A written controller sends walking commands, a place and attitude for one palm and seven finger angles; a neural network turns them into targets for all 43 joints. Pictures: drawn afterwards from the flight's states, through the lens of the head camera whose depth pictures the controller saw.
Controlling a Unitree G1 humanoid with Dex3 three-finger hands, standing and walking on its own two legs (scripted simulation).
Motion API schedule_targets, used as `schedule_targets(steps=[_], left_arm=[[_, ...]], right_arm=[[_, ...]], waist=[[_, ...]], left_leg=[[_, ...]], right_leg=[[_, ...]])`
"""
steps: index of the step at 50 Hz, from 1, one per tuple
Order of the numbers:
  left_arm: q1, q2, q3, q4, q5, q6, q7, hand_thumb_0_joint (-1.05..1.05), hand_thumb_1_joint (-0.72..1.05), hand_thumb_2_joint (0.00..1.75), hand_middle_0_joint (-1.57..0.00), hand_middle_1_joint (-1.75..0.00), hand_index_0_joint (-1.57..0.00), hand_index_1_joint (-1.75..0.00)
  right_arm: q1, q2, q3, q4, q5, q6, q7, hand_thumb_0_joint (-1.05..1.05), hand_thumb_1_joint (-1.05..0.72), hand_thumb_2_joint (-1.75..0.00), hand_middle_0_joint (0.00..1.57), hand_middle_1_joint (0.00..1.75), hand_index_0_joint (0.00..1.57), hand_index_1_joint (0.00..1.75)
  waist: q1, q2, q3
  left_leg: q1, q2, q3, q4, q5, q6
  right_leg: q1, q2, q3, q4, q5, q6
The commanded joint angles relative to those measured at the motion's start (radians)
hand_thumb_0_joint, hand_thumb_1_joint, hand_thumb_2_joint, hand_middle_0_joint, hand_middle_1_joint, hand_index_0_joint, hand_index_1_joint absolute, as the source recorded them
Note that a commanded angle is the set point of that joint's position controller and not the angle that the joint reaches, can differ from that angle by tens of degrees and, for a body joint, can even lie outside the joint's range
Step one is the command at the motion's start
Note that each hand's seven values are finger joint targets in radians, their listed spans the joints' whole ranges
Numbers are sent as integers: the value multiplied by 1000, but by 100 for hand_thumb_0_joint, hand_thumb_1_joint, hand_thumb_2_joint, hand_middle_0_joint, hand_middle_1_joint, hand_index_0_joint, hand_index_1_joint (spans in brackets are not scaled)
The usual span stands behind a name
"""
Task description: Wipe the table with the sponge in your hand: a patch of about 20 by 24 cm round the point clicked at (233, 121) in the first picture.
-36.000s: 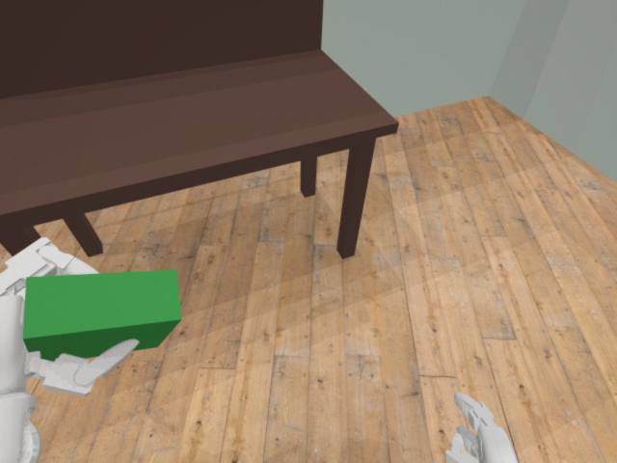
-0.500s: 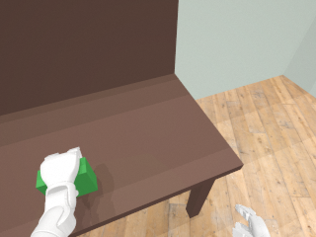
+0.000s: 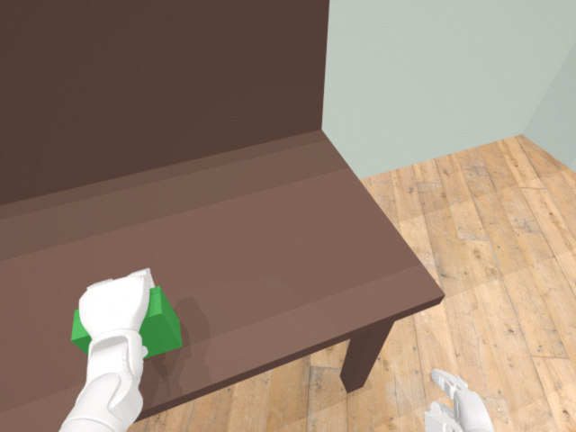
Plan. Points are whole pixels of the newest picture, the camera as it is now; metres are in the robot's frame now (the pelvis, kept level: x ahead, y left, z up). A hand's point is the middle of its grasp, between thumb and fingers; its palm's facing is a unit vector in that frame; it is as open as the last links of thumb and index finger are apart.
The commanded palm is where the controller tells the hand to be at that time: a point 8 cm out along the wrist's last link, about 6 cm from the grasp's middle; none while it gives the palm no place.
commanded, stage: wipe back along the first lane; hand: left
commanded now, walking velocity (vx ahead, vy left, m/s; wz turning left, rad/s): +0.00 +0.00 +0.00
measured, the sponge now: (136, 335) +0.26 +0.28 -0.06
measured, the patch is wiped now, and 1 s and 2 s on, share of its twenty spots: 1.00 1.00 1.00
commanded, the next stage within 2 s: lift the sponge slowly off the table in 0.34 s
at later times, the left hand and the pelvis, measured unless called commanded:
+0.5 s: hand (131, 320) +0.27 +0.28 -0.02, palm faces -0.08 -0.03 -1.00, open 9.4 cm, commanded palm +0.23 +0.26 +0.01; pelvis -0.01 -0.01 +0.00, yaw +0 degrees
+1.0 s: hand (129, 327) +0.25 +0.27 -0.01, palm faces -0.08 -0.09 -0.99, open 9.4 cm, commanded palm +0.22 +0.26 +0.05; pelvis +0.01 +0.00 +0.01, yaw +0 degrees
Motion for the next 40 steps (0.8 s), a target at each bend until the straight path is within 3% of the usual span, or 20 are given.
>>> schedule_targets(steps=[1, 4, 5, 6, 9, 10, 14, 15, 16, 19, 20, 21, 25, 26, 30, 33, 35, 36, 37, 40], left_arm=[[-19, 48, 2, 17, -21, 5, -34, 0, 10, 130, -120, -160, -120, -160], [3, 35, -6, 30, -24, 5, -35, 0, 10, 130, -120, -160, -120, -160], [-10, 66, 28, 27, -26, 6, -33, 0, 10, 130, -120, -160, -120, -160], [-24, 23, -22, 21, -26, 7, -34, 0, 10, 130, -120, -160, -120, -160], [-10, 38, -8, 28, -28, 10, -34, 0, 10, 130, -120, -160, -120, -160], [-19, 56, 18, 23, -33, 10, -33, 0, 10, 130, -120, -160, -120, -160], [-32, 29, -23, 33, -28, 12, -37, 0, 10, 130, -120, -160, -120, -160], [-28, 42, 1, 26, -33, 14, -36, 0, 10, 130, -120, -160, -120, -160], [-31, 15, -33, 25, -35, 14, -38, 0, 10, 130, -120, -160, -120, -160], [-48, 54, 0, 45, -36, 17, -40, 0, 10, 130, -120, -160, -120, -160], [-66, 78, 30, 39, -36, 14, -39, 0, 10, 130, -120, -160, -120, -160], [-56, 50, -2, 42, -41, 13, -42, 0, 10, 130, -120, -160, -120, -160], [-108, 88, 28, 8, -30, 4, -46, 0, 10, 130, -120, -160, -120, -160], [-114, 66, 0, -4, -27, -1, -45, 0, 10, 130, -120, -160, -120, -160], [-103, 81, 27, -38, -35, -9, -42, 0, 10, 130, -120, -160, -120, -160], [-79, 71, 10, -61, -39, -10, -40, 0, 10, 130, -120, -160, -120, -160], [-73, 97, 40, -111, -44, -13, -38, 0, 10, 130, -120, -160, -120, -160], [-73, 76, 11, -127, -48, -16, -38, 0, 10, 130, -120, -160, -120, -160], [-44, 106, 45, -134, -44, -17, -35, 0, 10, 130, -120, -160, -120, -160], [-19, 101, 41, -193, -50, -16, -35, 0, 10, 130, -120, -160, -120, -160]], right_arm=[[-115, -123, -45, -148, -3, -48, -10, 0, -90, -90, 20, 30, 20, 30], [-114, -123, -44, -151, -1, -51, -9, 0, -90, -90, 20, 30, 20, 30], [-121, -126, -46, -148, 0, -49, -10, 0, -90, -90, 20, 30, 20, 30], [-114, -122, -45, -148, -3, -49, -11, 0, -90, -90, 20, 30, 20, 30], [-115, -125, -45, -150, 0, -48, -12, 0, -90, -90, 20, 30, 20, 30], [-119, -126, -46, -147, 1, -48, -13, 0, -90, -90, 20, 30, 20, 30], [-116, -124, -42, -149, 1, -46, -13, 0, -90, -90, 20, 30, 20, 30], [-123, -124, -44, -151, 3, -46, -13, 0, -90, -90, 20, 30, 20, 30], [-118, -121, -43, -152, 1, -47, -14, 0, -90, -90, 20, 30, 20, 30], [-113, -126, -41, -147, 3, -44, -19, 0, -90, -90, 20, 30, 20, 30], [-115, -129, -41, -145, 3, -44, -21, 0, -90, -90, 20, 30, 20, 30], [-117, -124, -40, -149, 2, -44, -23, 0, -90, -90, 20, 30, 20, 30], [-125, -126, -41, -148, 4, -45, -26, 0, -90, -90, 20, 30, 20, 30], [-119, -121, -44, -149, 1, -47, -26, 0, -90, -90, 20, 30, 20, 30], [-133, -120, -45, -151, 1, -53, -23, 0, -90, -90, 20, 30, 20, 30], [-128, -116, -47, -152, -2, -57, -23, 0, -90, -90, 20, 30, 20, 30], [-149, -117, -47, -153, -1, -58, -20, 0, -90, -90, 20, 30, 20, 30], [-139, -114, -49, -154, -4, -60, -21, 0, -90, -90, 20, 30, 20, 30], [-140, -114, -52, -150, -3, -60, -18, 0, -90, -90, 20, 30, 20, 30], [-165, -110, -49, -158, -5, -64, -12, 0, -90, -90, 20, 30, 20, 30]], waist=[[-9, -115, -113], [-5, -135, -117], [0, -136, -122], [-13, -126, -117], [-9, -151, -118], [-4, -146, -126], [-14, -133, -96], [-5, -134, -105], [-13, -120, -105], [-14, -149, -97], [-10, -148, -105], [-16, -133, -88], [-10, -111, -118], [-16, -93, -127], [-7, -115, -152], [-12, -116, -154], [3, -86, -182], [-10, -84, -181], [0, -84, -184], [6, -65, -172]], left_leg=[[58, -6, -42, -84, 205, -5], [49, -5, -43, -82, 199, -5], [46, -5, -50, -84, 199, -6], [52, -4, -42, -79, 196, -3], [36, -7, -41, -77, 183, -3], [38, -5, -46, -80, 186, -3], [37, -5, -43, -81, 168, -2], [37, -4, -50, -86, 168, -3], [47, -3, -42, -84, 162, 0], [27, -8, -39, -85, 148, 0], [26, -8, -46, -87, 151, -1], [26, -10, -38, -87, 137, 1], [48, -9, -46, -94, 155, 0], [62, -9, -40, -89, 160, 3], [84, -5, -49, -95, 196, 4], [101, -6, -41, -95, 221, 7], [124, -8, -48, -101, 258, 5], [135, -6, -41, -100, 261, 8], [141, -7, -43, -98, 279, 7], [164, -5, -52, -114, 316, 4]], right_leg=[[93, 8, 27, -81, 252, -53], [91, 7, 22, -78, 252, -52], [92, 9, 34, -79, 246, -55], [86, 7, 21, -76, 243, -51], [92, 5, 29, -80, 246, -48], [94, 7, 38, -80, 248, -52], [69, 7, 25, -84, 211, -50], [72, 9, 30, -85, 201, -53], [71, 8, 19, -84, 191, -50], [79, 5, 33, -95, 195, -46], [81, 8, 41, -94, 196, -50], [81, 5, 34, -98, 180, -46], [86, 6, 44, -99, 186, -50], [89, 5, 31, -95, 186, -49], [114, 7, 38, -99, 233, -51], [146, 0, 33, -103, 284, -46], [171, 1, 48, -103, 328, -52], [180, -2, 40, -102, 340, -47], [190, -3, 45, -105, 364, -49], [204, -3, 51, -110, 401, -52]])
